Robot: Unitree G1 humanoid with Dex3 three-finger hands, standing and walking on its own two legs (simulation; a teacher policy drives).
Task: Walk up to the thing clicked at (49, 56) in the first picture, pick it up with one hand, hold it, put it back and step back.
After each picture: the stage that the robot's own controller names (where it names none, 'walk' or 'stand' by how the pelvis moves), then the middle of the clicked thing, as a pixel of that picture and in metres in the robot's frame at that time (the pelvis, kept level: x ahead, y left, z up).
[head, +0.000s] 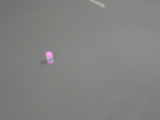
stand; (49, 57) +1.26 +0.43 -0.72
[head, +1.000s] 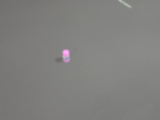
walk; (66, 55) +1.17 +0.23 -0.70
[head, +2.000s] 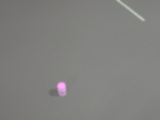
walk; (61, 89) +0.73 +0.21 -0.70
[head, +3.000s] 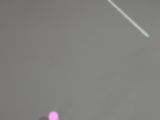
walk; (53, 118) +0.46 +0.21 -0.70
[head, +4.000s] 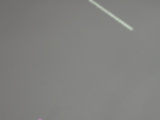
stand; out of the picture +0.43 +0.38 -0.71
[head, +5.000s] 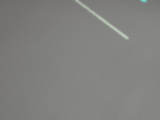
stand; out of the picture +0.38 +0.36 -0.72
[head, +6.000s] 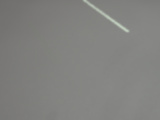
stand; out of the picture +0.39 +0.37 -0.72
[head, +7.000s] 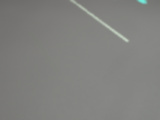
stand; out of the picture +0.36 +0.38 -0.73
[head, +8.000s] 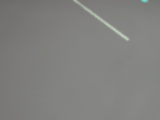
stand; out of the picture +0.36 +0.38 -0.73
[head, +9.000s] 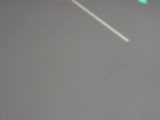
stand; out of the picture +0.35 +0.38 -0.73
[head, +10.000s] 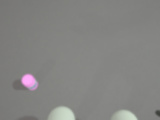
go down; (30, 82) +0.43 +0.35 -0.49
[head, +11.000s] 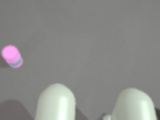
go down; (12, 57) +0.46 +0.35 -0.31
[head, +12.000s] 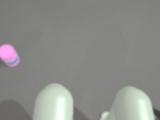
go down; (9, 56) +0.46 +0.36 -0.32
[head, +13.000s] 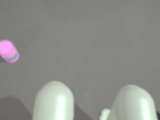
go down; (8, 51) +0.47 +0.36 -0.31
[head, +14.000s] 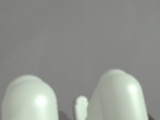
close in; out of the picture +0.44 +0.40 -0.24
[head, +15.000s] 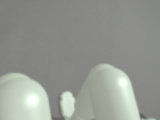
close; out of the picture +0.43 +0.40 -0.22
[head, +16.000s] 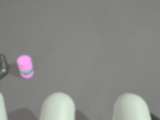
lift; (25, 67) +0.48 +0.33 -0.35
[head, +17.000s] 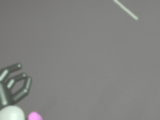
approach; (35, 118) +0.41 +0.33 -0.64
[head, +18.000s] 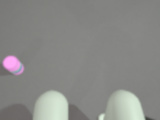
lift; (14, 65) +0.46 +0.35 -0.38
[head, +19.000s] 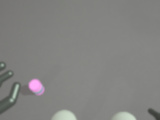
stand; (36, 87) +0.44 +0.33 -0.49
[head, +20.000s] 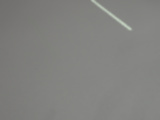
close in; out of the picture +0.40 +0.32 -0.65
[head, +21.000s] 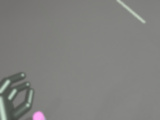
stand; (39, 119) +0.42 +0.32 -0.61
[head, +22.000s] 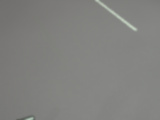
hold; out of the picture +0.41 +0.33 -0.65
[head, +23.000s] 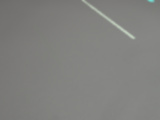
close; out of the picture +0.40 +0.32 -0.66
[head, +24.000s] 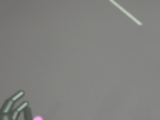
stand; out of the picture +0.40 +0.33 -0.64
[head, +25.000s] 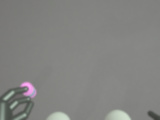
hold; (28, 90) +0.44 +0.33 -0.49
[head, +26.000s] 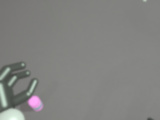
hold; (35, 103) +0.43 +0.32 -0.56
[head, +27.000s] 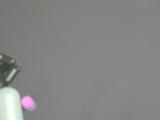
crouch; (28, 103) +0.44 +0.34 -0.59
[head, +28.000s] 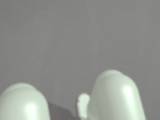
lower; out of the picture +0.47 +0.38 -0.26
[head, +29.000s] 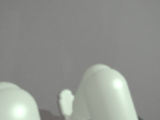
lower; out of the picture +0.44 +0.41 -0.24
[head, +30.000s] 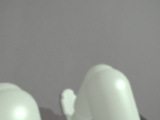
lower; out of the picture +0.44 +0.42 -0.23
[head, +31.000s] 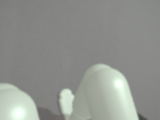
lower; out of the picture +0.44 +0.41 -0.24
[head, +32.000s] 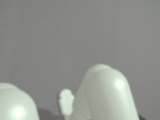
lower; out of the picture +0.43 +0.41 -0.23
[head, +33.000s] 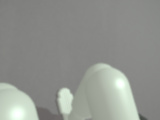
open; out of the picture +0.44 +0.42 -0.23
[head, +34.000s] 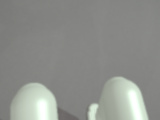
stand; out of the picture +0.44 +0.35 -0.27
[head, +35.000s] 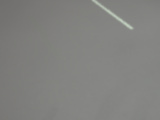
stand; out of the picture +0.42 +0.33 -0.64
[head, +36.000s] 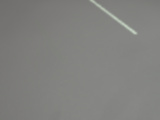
stand; out of the picture +0.41 +0.33 -0.66
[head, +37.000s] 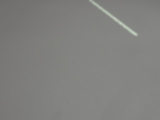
stand; out of the picture +0.42 +0.33 -0.66
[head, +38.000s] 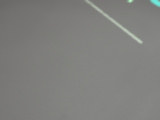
stand; out of the picture +0.44 +0.32 -0.72
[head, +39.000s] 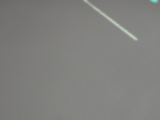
stand; out of the picture +0.41 +0.35 -0.72
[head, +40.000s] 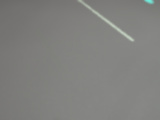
stand; out of the picture +0.39 +0.36 -0.73
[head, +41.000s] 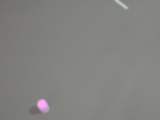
walk; (43, 106) +0.48 +0.32 -0.70
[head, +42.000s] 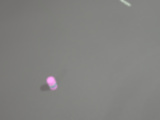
walk; (52, 83) +0.75 +0.37 -0.70
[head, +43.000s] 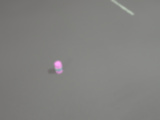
walk; (58, 67) +1.06 +0.32 -0.70
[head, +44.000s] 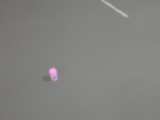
stand; (53, 74) +0.99 +0.34 -0.72
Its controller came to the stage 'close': yes
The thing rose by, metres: 0.01
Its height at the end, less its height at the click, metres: +0.00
